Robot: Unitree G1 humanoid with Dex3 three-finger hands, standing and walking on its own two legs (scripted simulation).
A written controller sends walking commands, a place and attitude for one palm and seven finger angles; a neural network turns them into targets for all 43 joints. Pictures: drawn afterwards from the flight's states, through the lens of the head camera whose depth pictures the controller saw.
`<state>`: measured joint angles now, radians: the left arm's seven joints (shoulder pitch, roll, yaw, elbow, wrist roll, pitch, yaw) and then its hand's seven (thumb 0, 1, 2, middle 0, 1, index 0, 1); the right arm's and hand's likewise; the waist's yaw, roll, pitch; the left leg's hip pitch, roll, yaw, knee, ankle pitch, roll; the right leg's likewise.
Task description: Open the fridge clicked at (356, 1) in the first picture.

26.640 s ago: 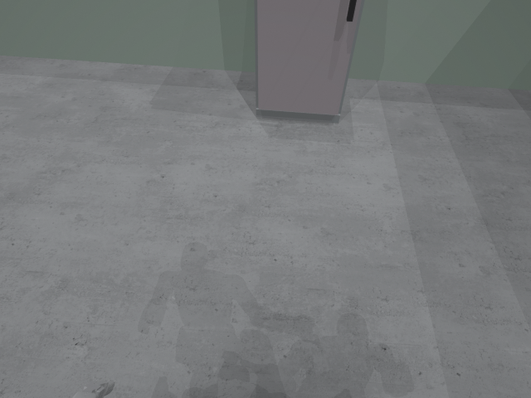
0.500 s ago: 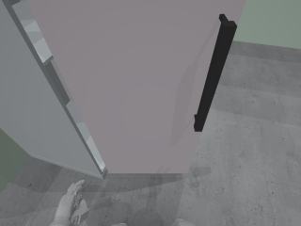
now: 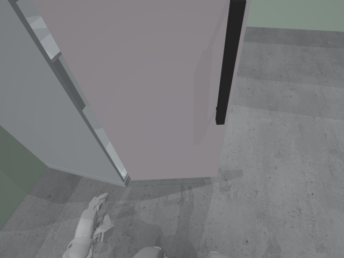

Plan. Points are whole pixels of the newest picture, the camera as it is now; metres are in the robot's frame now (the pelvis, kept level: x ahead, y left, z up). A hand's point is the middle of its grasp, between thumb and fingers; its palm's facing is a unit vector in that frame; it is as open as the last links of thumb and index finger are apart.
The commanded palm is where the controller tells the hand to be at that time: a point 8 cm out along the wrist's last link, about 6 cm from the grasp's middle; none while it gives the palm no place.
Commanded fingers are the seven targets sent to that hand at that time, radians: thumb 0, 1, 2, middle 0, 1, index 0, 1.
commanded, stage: step back with the hand held close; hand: right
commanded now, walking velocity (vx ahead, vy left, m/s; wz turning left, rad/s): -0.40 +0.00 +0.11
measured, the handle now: (225, 71) +0.58 -0.13 +0.10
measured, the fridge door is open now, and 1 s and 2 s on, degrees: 73 73 73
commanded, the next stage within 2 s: stop stepping back and stand still in 0.08 s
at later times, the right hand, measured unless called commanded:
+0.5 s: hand out of the picture +0.12 -0.25 +0.16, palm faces +0.27 +0.86 -0.42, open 7.4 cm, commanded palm +0.06 -0.30 +0.19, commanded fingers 0.00 -0.90 -0.90 0.20 0.30 0.20 0.30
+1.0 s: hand out of the picture +0.02 -0.27 +0.19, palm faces +0.32 +0.86 -0.40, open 7.4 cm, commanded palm -0.03 -0.32 +0.19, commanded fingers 0.00 -0.90 -0.90 0.20 0.30 0.20 0.30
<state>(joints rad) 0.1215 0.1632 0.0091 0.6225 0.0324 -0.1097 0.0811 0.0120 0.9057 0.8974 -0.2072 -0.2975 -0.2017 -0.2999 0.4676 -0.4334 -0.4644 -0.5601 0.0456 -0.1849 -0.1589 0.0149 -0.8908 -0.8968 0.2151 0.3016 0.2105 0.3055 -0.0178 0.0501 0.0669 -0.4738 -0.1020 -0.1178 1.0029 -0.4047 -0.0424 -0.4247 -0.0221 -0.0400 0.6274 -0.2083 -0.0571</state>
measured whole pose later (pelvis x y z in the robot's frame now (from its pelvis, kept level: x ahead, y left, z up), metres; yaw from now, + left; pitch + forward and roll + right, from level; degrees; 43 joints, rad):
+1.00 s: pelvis -0.21 -0.05 +0.00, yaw +8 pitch -3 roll +1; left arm 0.23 0.12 -0.06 0.63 0.03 -0.10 0.05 0.01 0.90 0.90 -0.21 -0.30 -0.20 -0.30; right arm 0.53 -0.43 -0.40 -0.56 0.04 -0.14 -0.16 0.02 -0.90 -0.90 0.21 0.30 0.21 0.30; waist 0.01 0.04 -0.01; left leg -0.24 -0.05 0.06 0.57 -0.37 0.09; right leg -0.47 -0.01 -0.04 0.80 -0.39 0.00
